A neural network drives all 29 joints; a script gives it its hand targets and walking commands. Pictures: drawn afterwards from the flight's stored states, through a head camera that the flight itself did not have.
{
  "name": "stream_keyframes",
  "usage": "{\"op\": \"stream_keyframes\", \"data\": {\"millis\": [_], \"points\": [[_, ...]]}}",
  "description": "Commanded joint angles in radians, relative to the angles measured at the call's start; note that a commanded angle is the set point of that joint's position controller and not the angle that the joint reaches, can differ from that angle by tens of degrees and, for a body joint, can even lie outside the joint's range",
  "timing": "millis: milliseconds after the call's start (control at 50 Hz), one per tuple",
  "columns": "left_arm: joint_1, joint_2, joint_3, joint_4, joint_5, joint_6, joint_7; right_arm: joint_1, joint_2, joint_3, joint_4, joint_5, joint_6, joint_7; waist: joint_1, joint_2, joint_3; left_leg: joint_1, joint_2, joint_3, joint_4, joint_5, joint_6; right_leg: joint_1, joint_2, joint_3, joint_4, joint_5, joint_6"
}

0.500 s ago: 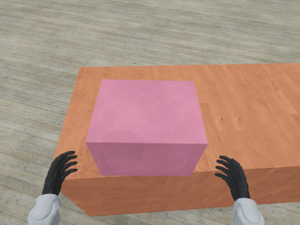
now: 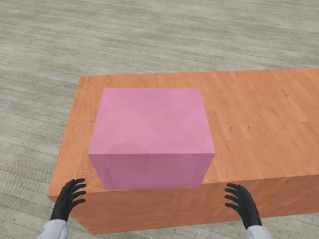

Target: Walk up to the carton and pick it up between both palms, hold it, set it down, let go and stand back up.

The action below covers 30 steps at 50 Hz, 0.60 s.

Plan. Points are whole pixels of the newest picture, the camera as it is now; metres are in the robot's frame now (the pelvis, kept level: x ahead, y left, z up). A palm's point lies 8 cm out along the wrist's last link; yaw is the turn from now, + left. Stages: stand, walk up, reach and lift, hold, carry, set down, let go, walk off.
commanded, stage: set down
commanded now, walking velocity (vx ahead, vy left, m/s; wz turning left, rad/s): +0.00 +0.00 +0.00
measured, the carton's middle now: (152, 139) +0.40 +0.05 -0.04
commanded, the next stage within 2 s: let go in 0.82 s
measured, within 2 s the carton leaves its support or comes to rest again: neither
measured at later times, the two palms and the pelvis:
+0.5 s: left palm (69, 220) +0.17 +0.24 -0.07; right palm (249, 226) +0.17 -0.21 -0.07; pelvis +0.02 +0.00 +0.01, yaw -1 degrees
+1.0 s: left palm (77, 219) +0.17 +0.22 -0.07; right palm (254, 235) +0.16 -0.22 -0.08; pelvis +0.01 +0.00 +0.01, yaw -1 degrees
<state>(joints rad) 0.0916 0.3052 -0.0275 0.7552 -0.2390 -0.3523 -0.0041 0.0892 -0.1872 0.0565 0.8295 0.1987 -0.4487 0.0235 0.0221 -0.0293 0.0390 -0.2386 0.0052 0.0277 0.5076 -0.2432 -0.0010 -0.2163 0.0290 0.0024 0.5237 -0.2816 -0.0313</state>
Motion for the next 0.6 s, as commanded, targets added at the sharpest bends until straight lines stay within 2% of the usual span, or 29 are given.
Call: {"op": "stream_keyframes", "data": {"millis": [0, 320, 580], "points": [[-0.109, 0.141, 0.056, -0.133, 0.018, -0.018, 0.005, -0.111, -0.120, -0.044, -0.133, -0.018, -0.027, -0.004, 0.003, 0.044, -0.155, 0.121, -0.006, 0.006, -0.088, 0.151, -0.035, 0.011, -0.033, 0.036, -0.143, 0.133, 0.000], [-0.023, 0.084, 0.054, -0.229, 0.113, 0.146, 0.022, -0.046, -0.099, -0.077, -0.149, -0.104, 0.069, -0.004, -0.001, 0.045, -0.113, 0.209, 0.000, 0.021, -0.133, 0.236, -0.031, 0.044, -0.024, 0.024, -0.208, 0.195, 0.000], [0.020, 0.031, 0.058, -0.311, 0.194, 0.321, 0.027, -0.013, -0.096, -0.108, -0.162, -0.171, 0.147, -0.007, -0.008, 0.046, -0.102, 0.266, 0.004, 0.028, -0.141, 0.292, -0.033, 0.046, -0.012, 0.000, -0.226, 0.234, 0.005]]}}
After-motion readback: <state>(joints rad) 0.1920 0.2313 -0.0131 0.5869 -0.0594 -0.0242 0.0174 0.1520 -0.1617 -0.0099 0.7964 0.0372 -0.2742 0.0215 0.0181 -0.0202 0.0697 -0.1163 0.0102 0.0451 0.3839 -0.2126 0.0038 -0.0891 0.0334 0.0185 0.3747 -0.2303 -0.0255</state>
